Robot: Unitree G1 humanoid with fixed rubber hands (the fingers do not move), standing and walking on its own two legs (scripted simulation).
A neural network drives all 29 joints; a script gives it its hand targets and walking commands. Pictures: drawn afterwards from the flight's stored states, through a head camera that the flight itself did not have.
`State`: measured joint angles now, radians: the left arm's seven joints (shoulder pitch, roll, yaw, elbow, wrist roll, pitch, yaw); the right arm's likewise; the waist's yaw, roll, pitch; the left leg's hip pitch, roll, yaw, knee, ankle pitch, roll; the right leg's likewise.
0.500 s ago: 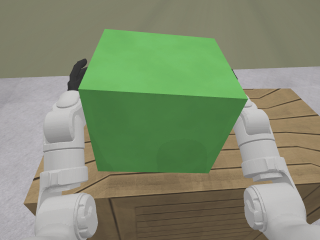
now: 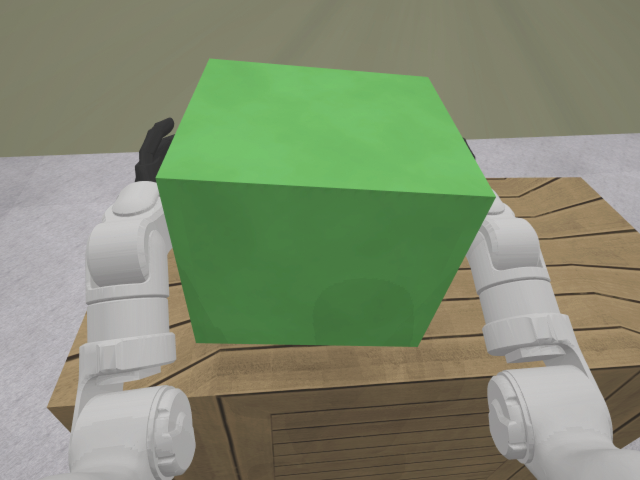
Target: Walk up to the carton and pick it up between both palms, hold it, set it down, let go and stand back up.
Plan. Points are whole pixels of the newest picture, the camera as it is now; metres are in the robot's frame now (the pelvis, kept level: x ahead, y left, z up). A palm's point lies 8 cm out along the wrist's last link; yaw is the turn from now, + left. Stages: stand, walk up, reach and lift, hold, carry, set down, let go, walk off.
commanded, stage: hold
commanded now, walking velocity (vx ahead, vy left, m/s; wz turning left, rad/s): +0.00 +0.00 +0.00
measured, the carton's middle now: (315, 205) +0.37 +0.00 +0.19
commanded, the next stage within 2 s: set down in 0.54 s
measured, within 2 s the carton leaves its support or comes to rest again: neither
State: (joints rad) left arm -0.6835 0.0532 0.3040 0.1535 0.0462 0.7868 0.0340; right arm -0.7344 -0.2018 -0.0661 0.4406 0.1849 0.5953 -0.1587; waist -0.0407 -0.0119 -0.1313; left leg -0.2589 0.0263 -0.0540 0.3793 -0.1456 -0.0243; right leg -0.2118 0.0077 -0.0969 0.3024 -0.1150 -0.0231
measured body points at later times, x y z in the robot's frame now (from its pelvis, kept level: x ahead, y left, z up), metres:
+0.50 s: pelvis +0.00 +0.00 +0.00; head -0.04 +0.02 +0.45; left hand +0.39 +0.17 +0.22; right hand +0.39 -0.18 +0.21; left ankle +0.03 +0.13 -0.75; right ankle +0.03 -0.11 -0.75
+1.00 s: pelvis +0.01 +0.00 +0.00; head -0.03 +0.02 +0.45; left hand +0.41 +0.18 +0.20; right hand +0.42 -0.18 +0.19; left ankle +0.03 +0.13 -0.75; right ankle +0.03 -0.11 -0.75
